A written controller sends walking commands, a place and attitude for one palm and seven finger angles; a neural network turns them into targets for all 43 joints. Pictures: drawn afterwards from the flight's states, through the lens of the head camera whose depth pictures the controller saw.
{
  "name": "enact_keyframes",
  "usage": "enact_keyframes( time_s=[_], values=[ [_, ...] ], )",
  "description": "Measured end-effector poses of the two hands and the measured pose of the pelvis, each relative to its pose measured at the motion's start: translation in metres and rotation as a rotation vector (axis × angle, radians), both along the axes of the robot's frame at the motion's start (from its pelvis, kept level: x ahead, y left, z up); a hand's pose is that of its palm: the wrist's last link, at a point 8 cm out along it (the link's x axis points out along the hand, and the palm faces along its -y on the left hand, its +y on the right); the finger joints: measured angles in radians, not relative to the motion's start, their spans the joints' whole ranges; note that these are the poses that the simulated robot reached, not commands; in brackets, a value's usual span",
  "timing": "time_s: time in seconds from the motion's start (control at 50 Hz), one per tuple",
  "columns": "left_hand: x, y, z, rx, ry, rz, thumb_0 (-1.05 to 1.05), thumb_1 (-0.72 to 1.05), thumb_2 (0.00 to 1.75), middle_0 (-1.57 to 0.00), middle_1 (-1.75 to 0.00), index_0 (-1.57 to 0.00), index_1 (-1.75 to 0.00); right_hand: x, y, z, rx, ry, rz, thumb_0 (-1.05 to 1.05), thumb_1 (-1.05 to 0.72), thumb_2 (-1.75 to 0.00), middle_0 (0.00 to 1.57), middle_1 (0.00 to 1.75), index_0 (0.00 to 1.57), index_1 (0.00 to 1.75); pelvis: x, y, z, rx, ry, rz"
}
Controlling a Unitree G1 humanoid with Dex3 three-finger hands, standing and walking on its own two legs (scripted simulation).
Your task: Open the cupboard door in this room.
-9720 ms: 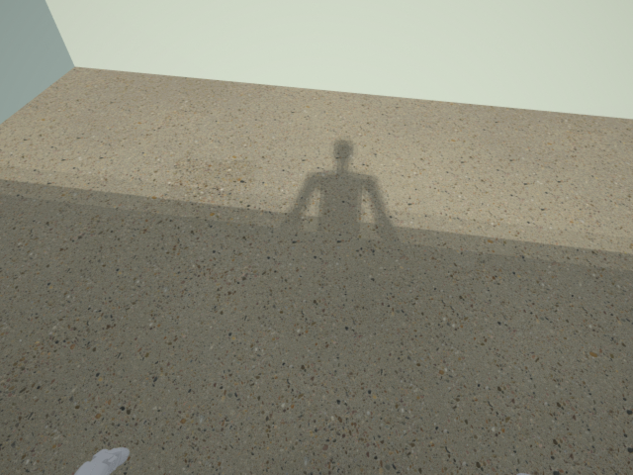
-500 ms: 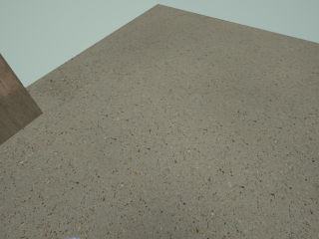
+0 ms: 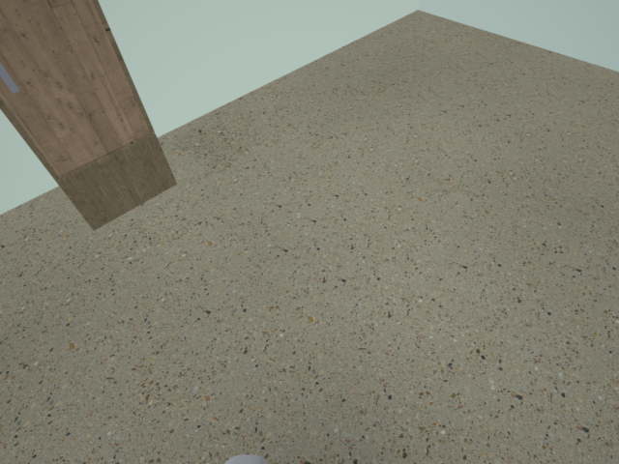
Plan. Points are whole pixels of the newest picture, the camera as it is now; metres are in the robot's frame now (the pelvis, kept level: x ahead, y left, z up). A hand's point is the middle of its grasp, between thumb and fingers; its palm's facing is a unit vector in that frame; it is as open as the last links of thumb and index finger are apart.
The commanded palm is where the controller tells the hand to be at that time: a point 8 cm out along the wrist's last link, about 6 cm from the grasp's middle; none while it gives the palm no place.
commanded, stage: turn or walk to find it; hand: left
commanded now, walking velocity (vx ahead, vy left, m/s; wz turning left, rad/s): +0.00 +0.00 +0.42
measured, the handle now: out of the picture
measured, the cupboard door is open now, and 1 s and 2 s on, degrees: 0 0 0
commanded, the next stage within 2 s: stand and wait in 0.20 s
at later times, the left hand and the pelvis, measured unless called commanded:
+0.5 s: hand out of the picture -0.01 +0.24 -0.17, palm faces +0.17 -0.96 -0.24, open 7.4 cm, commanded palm none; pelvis -0.03 +0.04 +0.00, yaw +7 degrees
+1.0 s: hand out of the picture -0.09 +0.23 -0.18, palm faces +0.39 -0.89 -0.24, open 7.4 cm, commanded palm none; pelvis -0.06 +0.03 -0.01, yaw +22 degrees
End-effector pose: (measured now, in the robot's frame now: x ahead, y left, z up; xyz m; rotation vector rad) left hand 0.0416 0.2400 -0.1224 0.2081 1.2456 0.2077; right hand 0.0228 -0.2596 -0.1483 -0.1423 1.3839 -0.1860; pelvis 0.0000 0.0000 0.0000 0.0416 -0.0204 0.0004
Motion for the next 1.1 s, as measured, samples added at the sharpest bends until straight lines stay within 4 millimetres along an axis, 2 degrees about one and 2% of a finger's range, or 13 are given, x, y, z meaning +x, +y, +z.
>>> enact_keyframes(
  time_s=[0.1, 0.16, 0.22, 0.34, 0.44, 0.56, 0.64, 0.76, 0.86, 0.94, 1.06, 1.1],
  values=[
    [-0.044, 0.025, -0.016, -0.019, 0.056, 0.078, 0.00, 0.91, 0.90, -0.21, -0.30, -0.20, -0.30, 0.040, 0.024, 0.007, -0.021, -0.090, 0.096, 0.00, -0.91, -0.90, 0.20, 0.30, 0.19, 0.30, -0.011, 0.016, -0.005, -0.018, 0.003, 0.044],
    [-0.067, 0.044, -0.032, -0.035, 0.083, 0.124, 0.00, 0.90, 0.90, -0.21, -0.30, -0.20, -0.30, 0.062, 0.044, 0.010, -0.041, -0.173, 0.149, 0.00, -0.91, -0.90, 0.20, 0.30, 0.19, 0.30, -0.017, 0.032, -0.015, -0.041, 0.005, 0.072],
    [-0.082, 0.059, -0.037, -0.041, 0.121, 0.150, 0.00, 0.91, 0.90, -0.20, -0.30, -0.20, -0.30, 0.072, 0.063, 0.018, -0.042, -0.221, 0.182, 0.00, -0.91, -0.90, 0.20, 0.30, 0.19, 0.30, -0.023, 0.040, -0.014, -0.034, -0.004, 0.079],
    [-0.081, 0.069, -0.024, -0.047, 0.084, 0.171, 0.00, 0.91, 0.90, -0.20, -0.29, -0.19, -0.30, 0.070, 0.084, 0.027, -0.030, -0.217, 0.216, 0.00, -0.90, -0.90, 0.20, 0.30, 0.20, 0.30, -0.026, 0.048, -0.002, -0.049, -0.001, 0.111],
    [-0.073, 0.061, -0.018, -0.040, 0.061, 0.159, 0.00, 0.91, 0.90, -0.20, -0.29, -0.19, -0.30, 0.059, 0.088, 0.020, 0.003, -0.207, 0.198, 0.00, -0.90, -0.90, 0.20, 0.30, 0.20, 0.30, -0.026, 0.045, 0.000, -0.035, -0.001, 0.115],
    [-0.055, 0.035, -0.014, -0.021, 0.008, 0.141, 0.00, 0.91, 0.90, -0.20, -0.29, -0.19, -0.30, 0.031, 0.067, -0.002, 0.039, -0.136, 0.166, 0.00, -0.91, -0.90, 0.20, 0.30, 0.20, 0.30, -0.030, 0.026, -0.007, -0.012, 0.004, 0.141],
    [-0.056, 0.016, -0.006, -0.007, -0.042, 0.154, 0.00, 0.91, 0.90, -0.20, -0.29, -0.20, -0.30, 0.014, 0.046, -0.014, 0.052, -0.060, 0.170, 0.00, -0.91, -0.90, 0.20, 0.30, 0.20, 0.30, -0.036, 0.013, -0.008, -0.018, -0.002, 0.187],
    [-0.080, 0.005, 0.001, 0.000, -0.039, 0.224, 0.00, 0.91, 0.90, -0.21, -0.30, -0.20, -0.30, 0.006, 0.025, -0.008, 0.033, 0.002, 0.210, 0.00, -0.91, -0.90, 0.20, 0.30, 0.20, 0.30, -0.044, 0.005, -0.002, -0.007, -0.004, 0.250],
    [-0.104, 0.010, -0.002, -0.004, -0.020, 0.272, 0.00, 0.91, 0.90, -0.21, -0.30, -0.20, -0.30, 0.012, 0.024, -0.002, 0.006, 0.016, 0.262, 0.00, -0.91, -0.90, 0.20, 0.30, 0.19, 0.30, -0.049, 0.007, -0.001, -0.007, 0.000, 0.301],
    [-0.129, 0.020, -0.011, -0.019, -0.004, 0.323, 0.00, 0.91, 0.90, -0.21, -0.30, -0.20, -0.30, 0.030, 0.039, 0.003, -0.015, -0.009, 0.330, 0.00, -0.91, -0.90, 0.20, 0.30, 0.19, 0.30, -0.057, 0.015, -0.004, -0.016, 0.004, 0.342],
    [-0.175, 0.049, -0.040, -0.048, 0.030, 0.420, 0.00, 0.90, 0.90, -0.21, -0.30, -0.20, -0.30, 0.065, 0.083, 0.007, -0.044, -0.135, 0.448, 0.00, -0.91, -0.90, 0.20, 0.30, 0.19, 0.30, -0.072, 0.040, -0.020, -0.041, 0.008, 0.407],
    [-0.185, 0.057, -0.041, -0.050, 0.055, 0.437, 0.00, 0.91, 0.90, -0.20, -0.30, -0.20, -0.30, 0.070, 0.097, 0.013, -0.040, -0.167, 0.475, 0.00, -0.91, -0.90, 0.20, 0.30, 0.19, 0.30, -0.075, 0.043, -0.018, -0.041, 0.004, 0.409]
  ],
)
